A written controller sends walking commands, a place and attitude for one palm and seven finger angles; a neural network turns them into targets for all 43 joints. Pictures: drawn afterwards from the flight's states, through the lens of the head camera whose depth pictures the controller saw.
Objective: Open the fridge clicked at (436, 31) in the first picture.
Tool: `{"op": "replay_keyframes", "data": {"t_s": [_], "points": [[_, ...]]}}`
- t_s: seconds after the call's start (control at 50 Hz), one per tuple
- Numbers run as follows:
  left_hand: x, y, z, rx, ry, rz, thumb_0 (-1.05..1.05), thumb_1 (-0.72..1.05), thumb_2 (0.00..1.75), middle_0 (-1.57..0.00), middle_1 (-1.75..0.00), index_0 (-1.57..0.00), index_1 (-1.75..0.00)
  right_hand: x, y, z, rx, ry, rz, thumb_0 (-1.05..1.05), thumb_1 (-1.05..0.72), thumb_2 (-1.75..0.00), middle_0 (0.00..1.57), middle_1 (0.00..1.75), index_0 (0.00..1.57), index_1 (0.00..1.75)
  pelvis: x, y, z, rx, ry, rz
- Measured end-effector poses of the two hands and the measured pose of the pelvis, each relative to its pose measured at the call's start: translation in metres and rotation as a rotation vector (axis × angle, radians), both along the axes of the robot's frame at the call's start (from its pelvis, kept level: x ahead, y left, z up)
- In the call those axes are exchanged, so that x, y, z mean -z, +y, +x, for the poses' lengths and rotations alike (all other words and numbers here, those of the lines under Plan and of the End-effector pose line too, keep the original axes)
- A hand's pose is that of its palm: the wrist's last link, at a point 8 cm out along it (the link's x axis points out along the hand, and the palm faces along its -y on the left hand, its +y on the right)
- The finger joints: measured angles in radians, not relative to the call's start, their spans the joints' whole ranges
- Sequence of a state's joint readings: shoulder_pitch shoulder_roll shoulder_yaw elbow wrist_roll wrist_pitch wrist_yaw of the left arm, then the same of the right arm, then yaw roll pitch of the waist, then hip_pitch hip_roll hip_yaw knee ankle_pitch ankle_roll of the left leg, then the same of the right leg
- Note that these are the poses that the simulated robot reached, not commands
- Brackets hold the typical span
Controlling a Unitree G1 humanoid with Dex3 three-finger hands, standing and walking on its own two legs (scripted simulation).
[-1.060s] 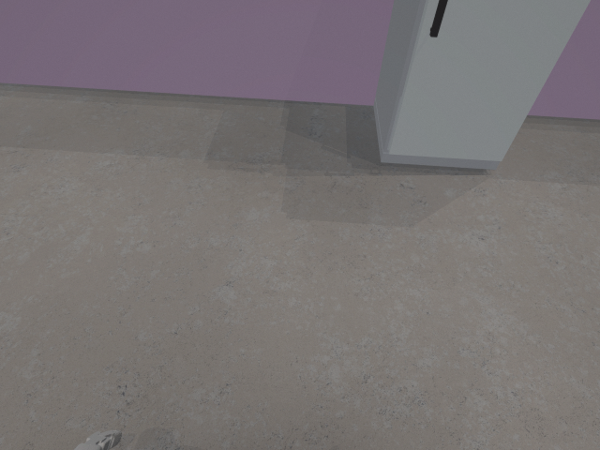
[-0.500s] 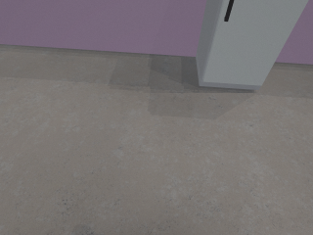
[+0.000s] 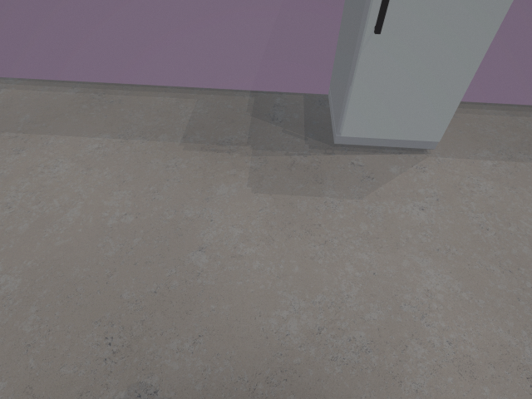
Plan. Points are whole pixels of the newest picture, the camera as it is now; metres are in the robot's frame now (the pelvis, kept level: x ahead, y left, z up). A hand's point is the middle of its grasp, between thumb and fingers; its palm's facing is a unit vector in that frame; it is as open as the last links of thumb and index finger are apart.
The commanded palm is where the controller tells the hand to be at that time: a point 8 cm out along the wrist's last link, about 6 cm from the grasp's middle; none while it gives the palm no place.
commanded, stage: look at it before walking up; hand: left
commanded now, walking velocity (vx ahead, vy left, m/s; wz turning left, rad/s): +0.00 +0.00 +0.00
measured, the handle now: out of the picture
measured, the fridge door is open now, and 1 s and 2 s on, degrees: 0 0 0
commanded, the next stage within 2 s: walk to a spot facing it in 0.58 s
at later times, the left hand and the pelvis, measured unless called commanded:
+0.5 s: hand out of the picture +0.08 +0.24 -0.16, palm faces -0.02 -0.94 -0.33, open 7.4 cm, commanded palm none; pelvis +0.01 +0.00 +0.00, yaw +0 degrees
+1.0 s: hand out of the picture +0.08 +0.20 -0.17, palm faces -0.12 -0.96 -0.27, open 7.4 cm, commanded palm none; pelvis +0.01 -0.02 -0.01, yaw -9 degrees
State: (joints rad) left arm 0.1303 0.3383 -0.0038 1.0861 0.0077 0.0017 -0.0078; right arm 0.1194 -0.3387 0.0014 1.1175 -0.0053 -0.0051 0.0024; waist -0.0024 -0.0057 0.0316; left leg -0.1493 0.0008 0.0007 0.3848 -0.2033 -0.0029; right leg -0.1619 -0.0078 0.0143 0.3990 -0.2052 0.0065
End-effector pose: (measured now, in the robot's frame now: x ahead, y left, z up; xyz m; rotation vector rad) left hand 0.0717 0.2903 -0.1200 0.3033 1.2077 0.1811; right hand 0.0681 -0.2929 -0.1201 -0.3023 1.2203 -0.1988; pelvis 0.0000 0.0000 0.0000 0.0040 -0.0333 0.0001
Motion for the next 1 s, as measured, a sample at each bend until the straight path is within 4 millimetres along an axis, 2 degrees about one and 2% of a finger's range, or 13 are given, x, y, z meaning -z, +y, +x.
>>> {"op": "replay_keyframes", "data": {"t_s": [0.32,0.78,0.88,1.0], "points": [[0.0,-0.002,-0.001,-0.007,0.016,0.004,0.01,0.91,0.9,-0.2,-0.3,-0.2,-0.3,0.0,-0.003,0.008,-0.005,-0.001,0.0,0.0,-0.91,-0.9,0.2,0.3,0.21,0.3,-0.001,-0.003,0.004,0.001,0.006,0.0],[0.0,-0.002,0.013,-0.001,0.012,0.007,0.01,0.91,0.9,-0.2,-0.3,-0.2,-0.3,-0.002,-0.003,0.022,0.0,-0.021,-0.008,0.0,-0.91,-0.9,0.2,0.3,0.21,0.3,0.0,-0.003,0.011,0.02,0.011,0.0],[0.01,-0.014,0.01,0.022,0.053,-0.011,0.01,0.91,0.9,-0.2,-0.3,-0.2,-0.3,0.007,0.008,0.012,0.051,-0.034,0.017,0.0,-0.91,-0.9,0.2,0.3,0.21,0.3,0.005,-0.004,0.008,0.069,0.017,0.008],[0.02,-0.045,0.005,0.07,0.115,-0.054,0.01,0.91,0.9,-0.2,-0.3,-0.2,-0.3,0.027,0.014,-0.019,0.143,-0.023,0.095,0.0,-0.91,-0.9,0.2,0.3,0.21,0.3,0.013,-0.016,0.011,0.159,0.011,0.029]]}}
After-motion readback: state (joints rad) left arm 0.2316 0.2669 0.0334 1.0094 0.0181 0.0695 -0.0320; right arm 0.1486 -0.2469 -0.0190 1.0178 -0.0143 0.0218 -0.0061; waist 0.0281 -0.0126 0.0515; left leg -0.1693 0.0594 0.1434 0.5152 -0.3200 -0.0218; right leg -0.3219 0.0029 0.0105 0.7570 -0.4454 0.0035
